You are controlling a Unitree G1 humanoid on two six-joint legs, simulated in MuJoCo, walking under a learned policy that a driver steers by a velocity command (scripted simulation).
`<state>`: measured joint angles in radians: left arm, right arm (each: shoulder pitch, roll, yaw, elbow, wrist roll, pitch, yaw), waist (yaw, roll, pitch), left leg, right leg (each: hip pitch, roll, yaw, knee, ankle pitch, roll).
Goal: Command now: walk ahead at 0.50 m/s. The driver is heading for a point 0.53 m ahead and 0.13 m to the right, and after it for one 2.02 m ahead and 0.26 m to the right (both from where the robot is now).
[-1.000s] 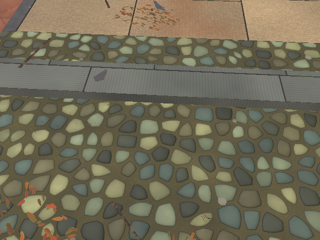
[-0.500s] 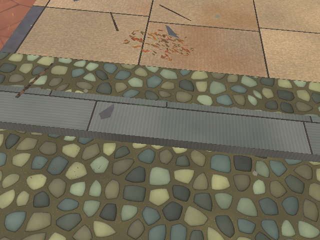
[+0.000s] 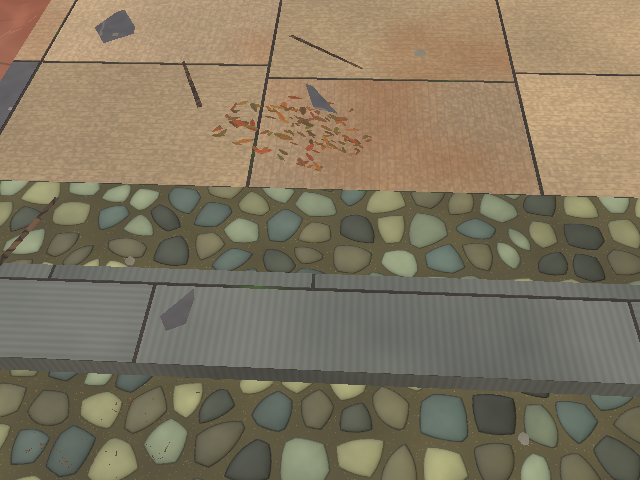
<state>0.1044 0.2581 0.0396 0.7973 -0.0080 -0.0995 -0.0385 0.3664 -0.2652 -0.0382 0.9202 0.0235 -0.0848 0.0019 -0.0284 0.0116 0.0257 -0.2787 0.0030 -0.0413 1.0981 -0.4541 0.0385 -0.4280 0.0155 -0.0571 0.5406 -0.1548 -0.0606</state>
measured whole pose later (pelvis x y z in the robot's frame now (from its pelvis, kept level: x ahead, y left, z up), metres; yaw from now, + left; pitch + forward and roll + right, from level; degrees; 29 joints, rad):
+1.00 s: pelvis +0.48 +0.00 +0.00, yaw -17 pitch +3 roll +0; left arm 0.06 0.24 0.06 0.75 0.02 -0.01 -0.01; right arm 0.24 -0.27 -0.05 0.89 0.00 -0.05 -0.01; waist -0.03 0.01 0.05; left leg -0.28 0.10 0.12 0.94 -0.54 -0.04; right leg -0.38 0.02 -0.04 0.51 -0.20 -0.08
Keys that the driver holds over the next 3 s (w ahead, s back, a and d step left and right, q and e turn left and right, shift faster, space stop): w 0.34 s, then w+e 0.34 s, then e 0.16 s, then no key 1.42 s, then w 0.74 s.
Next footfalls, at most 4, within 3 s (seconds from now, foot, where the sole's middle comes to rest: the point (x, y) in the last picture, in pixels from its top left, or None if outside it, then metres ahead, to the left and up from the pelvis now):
0.46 left None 0.42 0.15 -0.77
0.96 right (393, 440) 0.54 -0.12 -0.77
1.16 left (259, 441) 0.55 0.16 -0.77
2.60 right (403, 439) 0.54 -0.14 -0.77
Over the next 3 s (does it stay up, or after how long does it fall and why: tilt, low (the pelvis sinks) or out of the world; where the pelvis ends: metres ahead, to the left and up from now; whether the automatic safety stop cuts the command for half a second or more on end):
stays up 0.76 -0.08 0.00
